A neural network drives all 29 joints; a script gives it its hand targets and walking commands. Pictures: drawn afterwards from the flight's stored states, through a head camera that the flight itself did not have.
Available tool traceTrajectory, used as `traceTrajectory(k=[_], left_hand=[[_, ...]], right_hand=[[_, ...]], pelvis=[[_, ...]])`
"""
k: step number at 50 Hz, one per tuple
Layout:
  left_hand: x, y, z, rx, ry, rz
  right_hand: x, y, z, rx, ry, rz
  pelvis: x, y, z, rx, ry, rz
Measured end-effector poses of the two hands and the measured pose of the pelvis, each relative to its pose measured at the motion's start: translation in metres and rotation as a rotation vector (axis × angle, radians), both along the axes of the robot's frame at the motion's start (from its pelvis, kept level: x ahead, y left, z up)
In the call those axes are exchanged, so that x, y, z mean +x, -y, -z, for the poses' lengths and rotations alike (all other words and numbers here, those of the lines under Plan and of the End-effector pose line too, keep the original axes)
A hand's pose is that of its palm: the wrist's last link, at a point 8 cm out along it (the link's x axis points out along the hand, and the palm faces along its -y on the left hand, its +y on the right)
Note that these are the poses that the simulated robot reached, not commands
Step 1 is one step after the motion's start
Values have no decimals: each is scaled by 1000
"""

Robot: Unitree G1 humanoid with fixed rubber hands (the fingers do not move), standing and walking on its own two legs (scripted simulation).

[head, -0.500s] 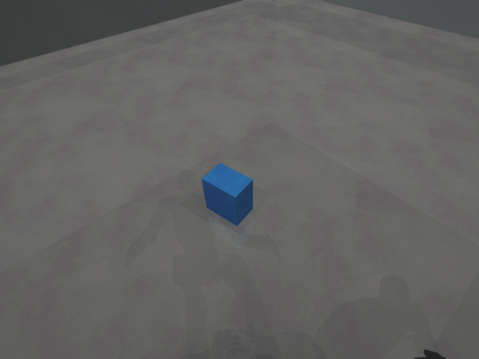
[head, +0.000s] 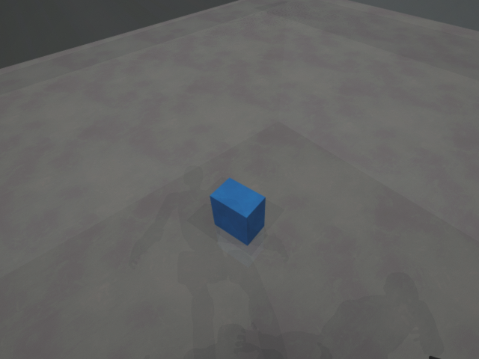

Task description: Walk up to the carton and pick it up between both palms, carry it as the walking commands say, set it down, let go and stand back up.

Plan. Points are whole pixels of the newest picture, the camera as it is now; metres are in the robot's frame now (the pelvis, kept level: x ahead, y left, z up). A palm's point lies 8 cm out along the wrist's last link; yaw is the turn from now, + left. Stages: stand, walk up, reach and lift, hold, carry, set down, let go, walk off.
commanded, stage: walk up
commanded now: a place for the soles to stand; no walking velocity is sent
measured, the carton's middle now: (238, 211) +0.90 +0.06 -0.65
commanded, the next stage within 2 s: none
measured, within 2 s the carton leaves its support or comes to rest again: neither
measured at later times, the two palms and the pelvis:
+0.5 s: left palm (14, 354) +0.17 +0.40 -0.06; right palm (413, 321) +0.23 -0.29 -0.09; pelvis +0.13 +0.04 +0.00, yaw +1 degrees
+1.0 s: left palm (16, 293) +0.27 +0.45 -0.06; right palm (366, 262) +0.34 -0.24 -0.09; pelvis +0.24 +0.08 -0.01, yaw +2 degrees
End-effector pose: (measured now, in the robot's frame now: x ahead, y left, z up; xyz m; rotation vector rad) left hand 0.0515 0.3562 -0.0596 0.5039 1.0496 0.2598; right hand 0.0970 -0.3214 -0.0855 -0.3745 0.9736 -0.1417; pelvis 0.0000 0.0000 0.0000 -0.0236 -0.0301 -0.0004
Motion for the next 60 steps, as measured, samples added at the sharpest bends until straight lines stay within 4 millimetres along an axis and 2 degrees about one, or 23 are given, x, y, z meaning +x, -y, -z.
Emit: traceTrajectory(k=[4,7,11,16,20,23,26,29,31,35,40,44,47,50,53,57,60], left_hand=[[17,-20,-3,13,2,0],[36,-36,11,11,-11,8],[75,-29,12,-25,2,15],[111,-26,7,-21,6,26],[120,-27,8,10,11,12],[115,-33,3,21,-2,-7],[122,-46,-4,32,0,-14],[137,-66,1,39,-7,-7],[148,-75,13,34,-24,0],[183,-70,15,-5,-15,4],[212,-68,10,-1,-12,14],[215,-71,11,33,-7,-5],[212,-81,5,47,-14,-23],[222,-97,3,57,-10,-26],[237,-116,14,62,-28,-15],[270,-111,17,28,-24,-4],[290,-110,13,26,-12,9]], right_hand=[[28,-13,-8,7,13,-26],[30,-19,-1,-27,-26,-17],[23,-20,-6,-52,-97,19],[38,-20,-3,-44,-152,22],[71,-17,10,-30,-124,6],[109,-25,7,-16,-48,-3],[139,-39,2,4,-6,-25],[152,-49,-1,-9,-18,-36],[153,-53,4,-31,-36,-21],[149,-56,-1,-51,-98,5],[163,-58,2,-42,-142,9],[192,-59,14,-26,-106,-2],[226,-69,9,-15,-38,-13],[248,-82,6,-4,-20,-34],[249,-91,13,-23,-53,-26],[237,-95,11,-37,-115,15],[240,-99,14,-32,-147,24]], pelvis=[[20,-12,-2,-2,6,-12],[32,-24,8,-10,-5,-10],[53,-30,1,1,-31,0],[79,-29,-2,4,-69,-1],[101,-24,7,9,-44,-12],[117,-29,5,4,-6,-13],[132,-39,2,-2,12,-19],[145,-51,5,-11,1,-26],[153,-59,13,-11,0,-18],[171,-66,5,-5,-30,-8],[194,-67,3,-4,-62,-8],[212,-64,11,-2,-29,-16],[227,-72,9,-7,8,-19],[238,-83,9,-11,11,-28],[249,-96,19,-17,-5,-26],[265,-104,13,-2,-29,-4],[277,-107,10,-1,-51,1]])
